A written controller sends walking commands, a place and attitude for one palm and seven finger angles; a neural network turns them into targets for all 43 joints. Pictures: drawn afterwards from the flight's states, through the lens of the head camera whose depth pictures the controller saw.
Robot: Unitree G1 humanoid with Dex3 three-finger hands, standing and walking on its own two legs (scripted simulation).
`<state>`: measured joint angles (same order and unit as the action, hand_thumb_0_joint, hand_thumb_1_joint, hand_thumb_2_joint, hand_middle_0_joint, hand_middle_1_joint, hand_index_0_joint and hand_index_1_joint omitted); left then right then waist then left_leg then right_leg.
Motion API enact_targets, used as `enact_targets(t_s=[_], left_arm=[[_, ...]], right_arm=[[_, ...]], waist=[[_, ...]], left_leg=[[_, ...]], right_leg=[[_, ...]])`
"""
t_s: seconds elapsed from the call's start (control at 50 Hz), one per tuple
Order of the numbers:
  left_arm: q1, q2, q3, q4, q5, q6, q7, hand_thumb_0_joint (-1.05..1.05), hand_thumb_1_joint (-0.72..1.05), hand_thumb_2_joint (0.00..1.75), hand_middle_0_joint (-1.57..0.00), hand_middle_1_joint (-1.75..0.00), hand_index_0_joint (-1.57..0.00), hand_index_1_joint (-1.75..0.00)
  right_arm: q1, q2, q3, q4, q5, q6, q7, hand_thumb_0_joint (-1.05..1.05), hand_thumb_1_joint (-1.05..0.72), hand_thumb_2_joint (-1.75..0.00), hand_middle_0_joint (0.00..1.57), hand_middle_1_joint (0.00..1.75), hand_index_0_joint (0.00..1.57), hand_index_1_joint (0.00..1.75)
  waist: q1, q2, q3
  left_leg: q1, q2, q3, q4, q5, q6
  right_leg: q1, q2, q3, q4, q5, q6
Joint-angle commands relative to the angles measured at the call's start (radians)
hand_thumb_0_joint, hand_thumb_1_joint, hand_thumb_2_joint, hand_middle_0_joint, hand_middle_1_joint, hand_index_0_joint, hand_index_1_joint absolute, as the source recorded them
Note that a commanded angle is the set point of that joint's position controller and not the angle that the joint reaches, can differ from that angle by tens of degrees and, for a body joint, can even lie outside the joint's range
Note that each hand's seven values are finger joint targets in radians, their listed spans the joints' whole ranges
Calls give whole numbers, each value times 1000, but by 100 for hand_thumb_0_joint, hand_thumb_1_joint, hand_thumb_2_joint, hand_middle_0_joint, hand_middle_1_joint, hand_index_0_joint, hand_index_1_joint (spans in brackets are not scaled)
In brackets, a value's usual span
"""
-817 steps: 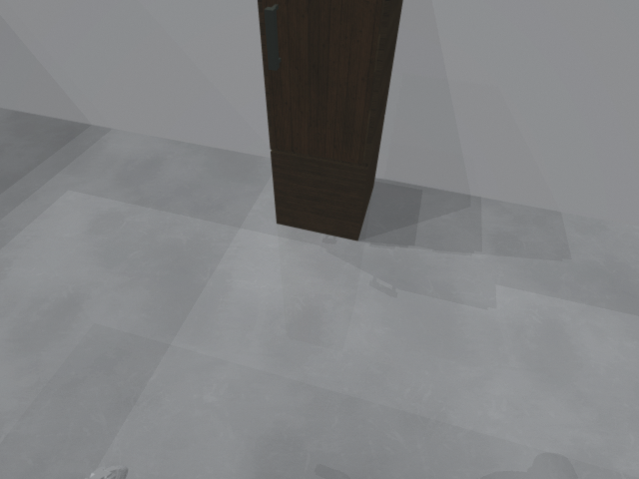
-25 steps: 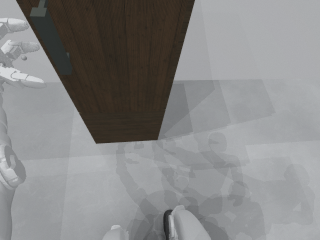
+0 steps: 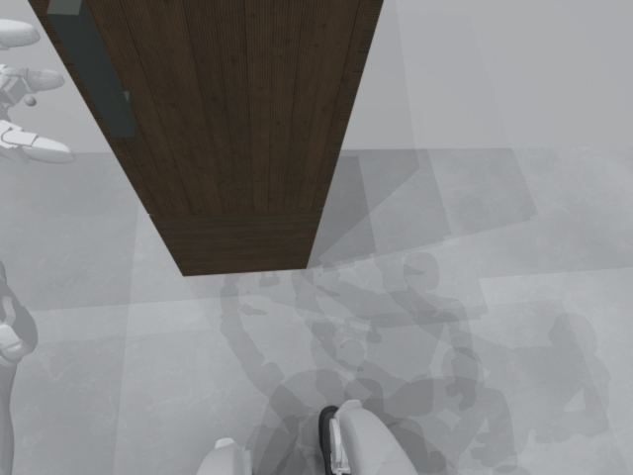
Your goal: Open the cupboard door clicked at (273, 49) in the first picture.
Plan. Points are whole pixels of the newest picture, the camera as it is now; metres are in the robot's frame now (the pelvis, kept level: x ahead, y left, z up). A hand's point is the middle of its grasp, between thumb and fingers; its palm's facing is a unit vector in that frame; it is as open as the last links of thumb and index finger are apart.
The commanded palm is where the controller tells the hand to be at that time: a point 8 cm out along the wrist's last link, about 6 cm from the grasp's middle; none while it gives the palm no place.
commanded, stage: slide the fingers in behind the handle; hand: left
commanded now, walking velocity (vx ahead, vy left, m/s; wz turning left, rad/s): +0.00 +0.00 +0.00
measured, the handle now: (102, 63) +0.57 +0.19 +0.11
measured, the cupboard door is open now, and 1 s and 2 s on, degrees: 0 0 0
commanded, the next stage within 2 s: close the thumb around the handle in 1.62 s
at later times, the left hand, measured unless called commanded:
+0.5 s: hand (55, 99) +0.53 +0.23 +0.10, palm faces +0.01 -1.00 -0.01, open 14.1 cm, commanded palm +0.50 +0.26 +0.10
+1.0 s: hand (90, 106) +0.52 +0.20 +0.10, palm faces -0.01 -1.00 +0.00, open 14.1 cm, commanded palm +0.50 +0.24 +0.10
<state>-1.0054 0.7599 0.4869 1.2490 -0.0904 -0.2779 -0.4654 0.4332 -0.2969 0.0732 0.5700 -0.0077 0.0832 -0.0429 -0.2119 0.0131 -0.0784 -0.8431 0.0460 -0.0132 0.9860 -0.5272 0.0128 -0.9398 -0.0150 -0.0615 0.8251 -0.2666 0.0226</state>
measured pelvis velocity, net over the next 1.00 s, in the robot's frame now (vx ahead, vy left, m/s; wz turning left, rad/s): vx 0.01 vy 0.00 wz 0.02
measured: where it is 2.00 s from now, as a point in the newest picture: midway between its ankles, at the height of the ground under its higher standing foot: outside the picture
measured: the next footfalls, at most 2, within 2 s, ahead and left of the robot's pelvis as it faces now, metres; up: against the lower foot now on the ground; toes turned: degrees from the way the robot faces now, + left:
none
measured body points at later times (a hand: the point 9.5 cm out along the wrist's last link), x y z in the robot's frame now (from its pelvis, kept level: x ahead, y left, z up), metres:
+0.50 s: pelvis +0.01 +0.00 +0.00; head +0.15 +0.02 +0.43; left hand +0.52 +0.29 +0.11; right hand +0.01 -0.26 -0.10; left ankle -0.04 +0.10 -0.68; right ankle +0.06 -0.14 -0.68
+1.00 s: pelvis +0.01 +0.00 +0.01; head +0.14 +0.02 +0.44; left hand +0.51 +0.25 +0.10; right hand +0.02 -0.27 -0.10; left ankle -0.04 +0.10 -0.68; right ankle +0.06 -0.14 -0.68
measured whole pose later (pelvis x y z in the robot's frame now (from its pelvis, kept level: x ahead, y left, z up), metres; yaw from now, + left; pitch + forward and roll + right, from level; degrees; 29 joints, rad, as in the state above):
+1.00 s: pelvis +0.01 +0.00 +0.01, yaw +1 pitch +21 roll -3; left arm -0.94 0.54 0.38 1.17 -0.11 -0.32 -0.30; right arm 0.41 -0.27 0.04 0.60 -0.02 0.06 -0.02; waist -0.17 0.02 -0.10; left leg -0.78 0.03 -0.02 0.95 -0.53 0.01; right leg -0.89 -0.03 -0.07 0.82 -0.29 0.02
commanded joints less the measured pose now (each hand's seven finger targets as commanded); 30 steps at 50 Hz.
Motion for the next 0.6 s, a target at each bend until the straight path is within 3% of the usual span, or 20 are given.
enact_targets(t_s=[0.0,0.06,0.08,0.12,0.16,0.2,0.24,0.32,0.36,0.38,0.4,0.42,0.44,0.46,0.48,0.54,0.58], left_arm=[[-414,322,53,-258,-22,-78,11,0,-50,30,-30,-120,-30,-120],[-353,257,33,-261,-43,-79,2,0,-50,30,-30,-120,-30,-120],[-353,215,2,-246,-48,-69,-1,0,-50,30,-30,-120,-30,-120],[-365,235,12,-237,-43,-55,7,0,-50,30,-30,-120,-30,-120],[-387,225,9,-265,-35,-59,23,0,-50,30,-30,-120,-30,-120],[-385,231,24,-282,-35,-68,40,0,-50,30,-30,-120,-30,-120],[-391,194,5,-315,-40,-81,48,0,-50,30,-30,-120,-30,-120],[-357,164,-5,-305,-36,-80,65,0,-50,30,-30,-120,-30,-120],[-376,147,-21,-307,-31,-84,72,0,-50,30,-30,-120,-30,-120],[-377,122,-44,-284,-26,-79,73,0,-50,30,-30,-120,-30,-120],[-389,145,-28,-297,-26,-81,77,0,-50,30,-30,-120,-30,-120],[-378,126,-45,-276,-22,-78,78,0,-50,30,-30,-120,-30,-120],[-397,98,-58,-304,-30,-86,78,0,-50,30,-30,-120,-30,-120],[-391,107,-50,-322,-32,-89,77,0,-50,30,-30,-120,-30,-120],[-377,68,-77,-310,-36,-87,73,0,-50,30,-30,-120,-30,-120],[-387,37,-94,-328,-52,-90,72,0,-50,30,-30,-120,-30,-120],[-400,52,-84,-295,-47,-86,77,0,-50,30,-30,-120,-30,-120]], right_arm=[[190,-191,-71,-40,-7,-5,-14,0,-90,-90,20,30,20,30],[194,-187,-79,-42,-6,1,-8,0,-90,-90,20,30,20,30],[188,-185,-77,-41,-5,2,-6,0,-90,-90,20,30,20,30],[189,-189,-76,-41,-3,6,-6,0,-90,-90,20,30,20,30],[192,-185,-78,-38,-7,6,-6,0,-90,-90,20,30,20,30],[197,-183,-82,-36,-11,5,-3,0,-90,-90,20,30,20,30],[196,-177,-85,-40,-12,3,-1,0,-90,-90,20,30,20,30],[189,-173,-89,-36,-11,6,5,0,-90,-90,20,30,20,30],[187,-170,-88,-31,-10,6,6,0,-90,-90,20,30,20,30],[183,-168,-87,-27,-10,6,6,0,-90,-90,20,30,20,30],[186,-172,-87,-26,-11,5,4,0,-90,-90,20,30,20,30],[184,-169,-87,-26,-9,4,3,0,-90,-90,20,30,20,30],[185,-166,-87,-29,-12,0,2,0,-90,-90,20,30,20,30],[186,-167,-92,-22,-11,-1,1,0,-90,-90,20,30,20,30],[182,-164,-91,-21,-11,-3,3,0,-90,-90,20,30,20,30],[178,-164,-92,-16,-11,-6,5,0,-90,-90,20,30,20,30],[174,-166,-91,-6,-12,-8,3,0,-90,-90,20,30,20,30]], waist=[[24,239,-521],[27,211,-534],[16,208,-491],[13,158,-462],[18,220,-480],[21,193,-489],[15,204,-518],[26,204,-506],[18,211,-501],[8,192,-468],[8,171,-474],[6,162,-466],[1,186,-479],[9,201,-516],[9,210,-509],[0,189,-490],[-5,159,-468]], left_leg=[[235,-20,-28,-138,544,-28],[284,-12,-36,-134,635,-36],[268,-12,-31,-136,608,-32],[211,-17,-29,-146,539,-20],[254,-16,-33,-147,574,-28],[263,-14,-36,-141,603,-32],[286,-13,-35,-137,645,-34],[279,-14,-29,-138,650,-34],[291,-14,-33,-138,654,-35],[267,-16,-28,-140,613,-29],[253,-17,-28,-142,589,-24],[242,-20,-27,-147,576,-21],[267,-19,-30,-147,602,-23],[300,-16,-32,-142,638,-29],[313,-16,-33,-143,653,-34],[311,-17,-31,-142,642,-28],[270,-20,-28,-146,574,-21]], right_leg=[[372,53,12,-14,283,-49],[359,60,2,-12,316,-47],[340,60,2,-18,303,-45],[369,59,6,-22,291,-44],[339,57,3,-19,285,-47],[355,59,3,-17,305,-47],[358,59,4,-13,332,-48],[374,58,7,-15,346,-46],[362,58,6,-15,343,-45],[360,57,6,-20,330,-44],[374,56,9,-21,329,-43],[383,55,10,-23,328,-43],[376,55,9,-21,338,-45],[374,54,9,-20,347,-44],[366,54,6,-21,345,-45],[358,56,5,-26,346,-46],[369,55,8,-29,330,-43]])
